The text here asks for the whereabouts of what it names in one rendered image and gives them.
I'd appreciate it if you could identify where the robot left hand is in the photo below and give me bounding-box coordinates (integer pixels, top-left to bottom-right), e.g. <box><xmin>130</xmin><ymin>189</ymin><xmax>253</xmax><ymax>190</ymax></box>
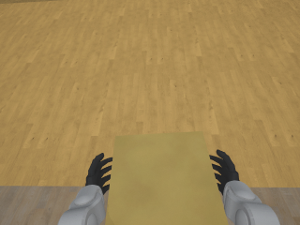
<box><xmin>85</xmin><ymin>153</ymin><xmax>113</xmax><ymax>195</ymax></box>

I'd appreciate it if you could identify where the robot left forearm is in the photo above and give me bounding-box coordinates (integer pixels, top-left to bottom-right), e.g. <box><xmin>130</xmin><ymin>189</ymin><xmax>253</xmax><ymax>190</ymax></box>
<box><xmin>57</xmin><ymin>185</ymin><xmax>106</xmax><ymax>225</ymax></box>

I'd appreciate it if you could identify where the carton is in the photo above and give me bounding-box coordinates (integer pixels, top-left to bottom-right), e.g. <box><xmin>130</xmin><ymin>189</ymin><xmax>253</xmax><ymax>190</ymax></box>
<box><xmin>105</xmin><ymin>131</ymin><xmax>229</xmax><ymax>225</ymax></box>

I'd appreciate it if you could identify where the robot right hand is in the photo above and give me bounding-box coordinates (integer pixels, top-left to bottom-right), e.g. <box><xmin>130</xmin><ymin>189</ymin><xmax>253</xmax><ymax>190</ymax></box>
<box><xmin>209</xmin><ymin>150</ymin><xmax>240</xmax><ymax>195</ymax></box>

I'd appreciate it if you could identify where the robot right forearm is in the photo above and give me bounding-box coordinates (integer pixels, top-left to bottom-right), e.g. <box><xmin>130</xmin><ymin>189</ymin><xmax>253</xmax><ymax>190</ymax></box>
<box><xmin>222</xmin><ymin>180</ymin><xmax>280</xmax><ymax>225</ymax></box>

